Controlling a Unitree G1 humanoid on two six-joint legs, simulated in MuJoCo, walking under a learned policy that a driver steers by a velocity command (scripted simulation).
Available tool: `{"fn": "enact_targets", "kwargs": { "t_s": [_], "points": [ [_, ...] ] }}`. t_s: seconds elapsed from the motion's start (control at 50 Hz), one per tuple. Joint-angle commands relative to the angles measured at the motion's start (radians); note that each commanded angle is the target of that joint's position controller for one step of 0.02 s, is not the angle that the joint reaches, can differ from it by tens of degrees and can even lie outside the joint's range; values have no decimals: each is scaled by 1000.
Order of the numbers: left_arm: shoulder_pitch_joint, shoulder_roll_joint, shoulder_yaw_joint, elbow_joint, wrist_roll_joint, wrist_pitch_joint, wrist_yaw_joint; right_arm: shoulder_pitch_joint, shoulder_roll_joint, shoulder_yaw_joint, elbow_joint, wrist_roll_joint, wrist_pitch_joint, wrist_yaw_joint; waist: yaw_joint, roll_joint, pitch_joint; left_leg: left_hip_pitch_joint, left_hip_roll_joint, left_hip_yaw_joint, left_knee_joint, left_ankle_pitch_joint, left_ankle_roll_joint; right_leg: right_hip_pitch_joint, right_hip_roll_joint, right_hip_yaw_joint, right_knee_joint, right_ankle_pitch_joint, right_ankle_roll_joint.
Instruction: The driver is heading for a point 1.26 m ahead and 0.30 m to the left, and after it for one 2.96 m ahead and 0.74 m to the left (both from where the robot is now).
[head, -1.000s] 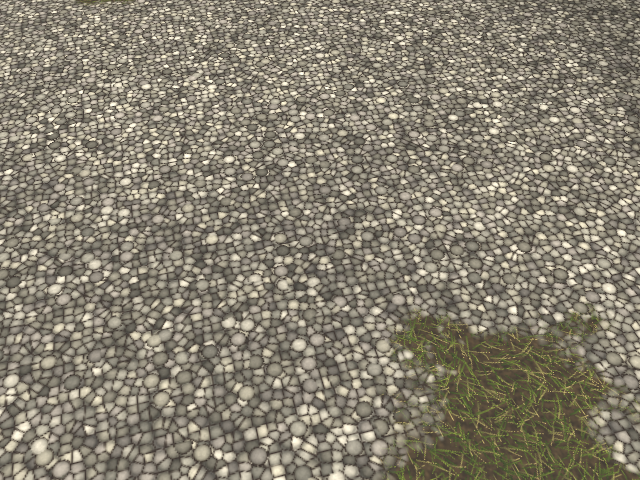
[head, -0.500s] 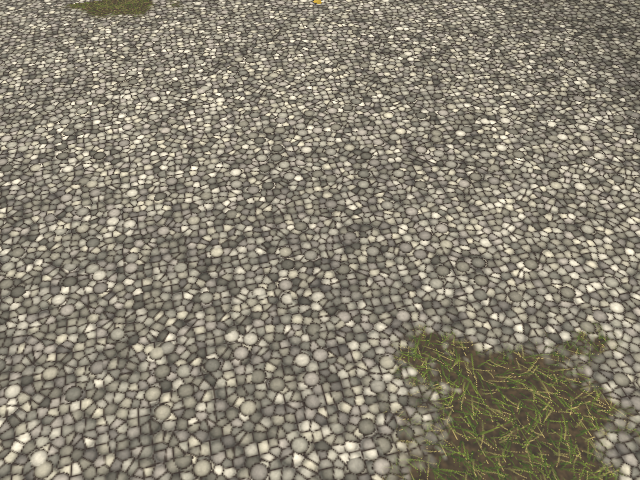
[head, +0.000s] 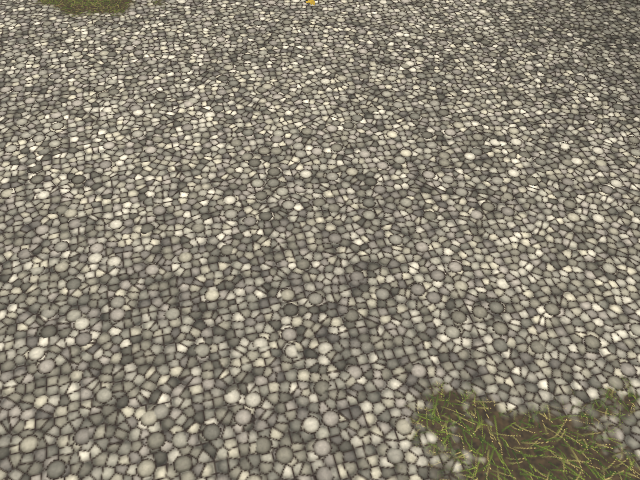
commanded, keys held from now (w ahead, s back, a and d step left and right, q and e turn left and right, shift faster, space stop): w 0.16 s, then w+q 0.84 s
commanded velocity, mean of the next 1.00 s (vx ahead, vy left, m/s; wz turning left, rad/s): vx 0.49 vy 0.00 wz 0.36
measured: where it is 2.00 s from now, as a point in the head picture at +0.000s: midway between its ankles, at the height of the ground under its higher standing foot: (203, 284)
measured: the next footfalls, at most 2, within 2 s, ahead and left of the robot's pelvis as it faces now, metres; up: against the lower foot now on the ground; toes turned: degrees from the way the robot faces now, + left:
right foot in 0.24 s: +0.32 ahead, -0.09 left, +0.00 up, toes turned -3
left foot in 0.80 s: +0.56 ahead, +0.11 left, +0.00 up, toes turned +24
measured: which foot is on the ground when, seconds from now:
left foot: down 0.00-0.24, up 0.26-0.78, down 0.80-1.00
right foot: up 0.00-0.22, down 0.24-0.80, up 0.82-1.00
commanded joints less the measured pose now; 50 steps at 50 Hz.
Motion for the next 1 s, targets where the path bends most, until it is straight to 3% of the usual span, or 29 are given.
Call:
{"fn": "enact_targets", "kwargs": {
  "t_s": [0.02, 0.08, 0.14, 0.18, 0.2, 0.22, 0.24, 0.26, 0.28, 0.3, 0.32, 0.36, 0.38, 0.48, 0.56, 0.64, 0.7, 0.74, 0.76, 0.78, 0.8, 0.82, 0.84, 0.86, 0.88, 0.92, 0.94, 1.0],
  "points": [
    [-97, 15, -1, -74, -5, 1, -6, 76, -109, -8, -21, 0, -15, -6, 0, 92, 137, -51, 251, -150, -125, 425, 91, -109, 11, -41, -138, 76, 17],
    [-205, 2, -10, -113, -15, -2, -8, 105, -113, -5, -14, 1, -20, -11, -21, 113, 137, -32, 246, -115, -118, 527, 83, -33, 47, -77, -316, 133, 6],
    [-232, 23, -5, -134, -16, -6, -3, 108, -132, -9, -7, -3, -22, -19, -10, 119, 127, 43, 276, -103, -78, 666, 83, 36, 72, -86, -411, 116, -34],
    [-150, 51, 10, -117, -14, -15, 10, 84, -150, -14, -9, -6, -23, -23, 35, 125, 70, 90, 285, -94, 59, 932, 71, 160, 115, -89, -435, 46, -70],
    [-37, 73, 22, -83, -16, -22, 18, 72, -163, -17, -10, -10, -19, -24, 83, 126, 9, 102, 279, -97, 192, 1014, 65, 269, 140, -82, -457, 15, -87],
    [124, 94, 36, -33, -12, -32, 27, 48, -171, -20, -17, -5, -14, -21, 152, 110, -70, 40, 253, -86, 382, 941, 53, 465, 136, -71, -537, 60, -104],
    [278, 167, 59, -3, 15, -40, 39, 50, -139, -10, -42, 6, -13, -13, 197, 43, -180, -154, 205, -70, 654, 621, 47, 716, -48, 118, -561, -67, -140],
    [309, 250, 77, -10, 37, -39, 33, 188, -6, 13, -56, 48, -5, -5, 117, -168, -309, -508, 27, -20, 1051, -224, 11, 971, -375, 619, -648, -135, -273],
    [238, 204, 73, -20, -4, -25, 21, 127, -133, -22, -49, 25, 5, -10, 116, -18, -284, -569, 52, -132, 1137, -206, 29, 862, -346, 701, -747, -266, -267],
    [120, 142, 52, -37, -13, -29, 19, 25, -138, -28, -84, 16, 6, -7, 73, 0, -121, -598, 103, -137, 1104, -108, 32, 700, -313, 532, -789, -295, -223],
    [63, 88, 38, -42, -13, -40, 16, -25, -118, -27, -95, 8, 5, -4, 54, 33, -32, -575, 139, -134, 1051, -50, 32, 569, -270, 411, -832, -194, -187],
    [71, 31, 20, -17, -14, -55, 29, -23, -87, -33, -95, -15, 29, 7, 3, 6, 24, -501, 172, -132, 982, -22, 21, 437, -195, 222, -856, -22, -122],
    [95, 27, 17, -6, -15, -63, 34, -17, -72, -35, -98, -18, 42, 13, -9, -1, 21, -487, 173, -128, 967, -16, 17, 425, -187, 171, -859, 37, -113],
    [180, 66, 21, 10, -18, -81, 41, -168, -69, -41, -169, -16, 77, 32, -11, -21, 59, -642, 192, -86, 875, 122, -1, 460, -158, -6, -883, 189, -79],
    [228, 65, 13, 19, -18, -82, 46, -326, -68, -33, -229, -10, 72, 46, 15, -26, 93, -658, 171, -27, 637, 253, -11, 494, -128, -116, -871, 325, -53],
    [301, 94, 15, 40, -17, -74, 60, -454, -68, -24, -283, -14, 68, 54, 52, -30, 104, -631, 137, 58, 448, 253, 12, 613, -161, -175, -839, 460, -50],
    [303, 120, 21, 45, -13, -60, 72, -439, -91, -35, -290, -19, 67, 53, 25, -54, 72, -555, 79, 101, 398, 146, 60, 708, -184, -222, -724, 784, -44],
    [277, 150, 31, 36, -8, -46, 78, -335, -120, -50, -265, -21, 68, 46, -29, -85, 8, -441, 19, 120, 392, 37, 106, 740, -195, -242, -544, 995, -49],
    [265, 165, 36, 26, -7, -37, 74, -249, -142, -63, -239, -22, 65, 43, -62, -85, -43, -346, -9, 115, 358, 0, 129, 727, -199, -240, -396, 981, -54],
    [247, 174, 40, 13, -11, -31, 65, -128, -172, -81, -201, -29, 56, 35, -123, -48, -105, -170, -25, 83, 259, 26, 156, 640, -186, -250, -177, 832, -37],
    [234, 143, 33, -22, -15, -31, 57, -38, -262, -110, -187, -39, 52, 24, -162, 56, -182, 46, 164, -173, 212, -69, 213, 410, -138, -245, 134, 401, -9],
    [239, 60, 23, -108, -31, -38, 34, -87, -352, -128, -213, -27, 61, 24, -72, 273, -238, 301, 422, -765, 82, -34, 391, -38, 110, -125, 489, -389, 50],
    [101, 127, 29, -137, -20, -52, 29, -81, -327, -122, -213, -8, 75, 18, -105, 75, -175, 248, 411, -735, 5, -57, 362, -165, 59, 51, 484, -300, 39],
    [61, 122, 25, -158, -31, -66, 24, -136, -284, -108, -213, -1, 74, 11, -69, 44, -68, 132, 395, -610, -13, 2, 318, -176, 12, 61, 407, -197, 32],
    [86, 121, 26, -142, -31, -72, 27, -177, -236, -96, -214, -1, 67, 9, -16, -30, -8, 15, 348, -515, -28, 146, 267, -111, -20, 60, 303, -146, 33],
    [120, 103, 24, -133, 6, -35, 29, -212, -198, -79, -222, 12, 44, 1, 38, -16, -3, -104, 259, -376, -31, 335, 219, 14, -47, 67, 197, -131, 59],
    [121, 98, 24, -138, 14, -17, 25, -199, -199, -76, -219, 17, 31, 0, 47, -3, -10, -118, 236, -350, -30, 396, 214, 32, -45, 62, 168, -135, 72],
    [45, 91, 21, -176, 16, 11, 14, -130, -241, -82, -209, 21, 16, 2, 34, 34, 1, -130, 192, -308, -32, 493, 190, -16, -39, 31, 68, -67, 104]
  ]
}}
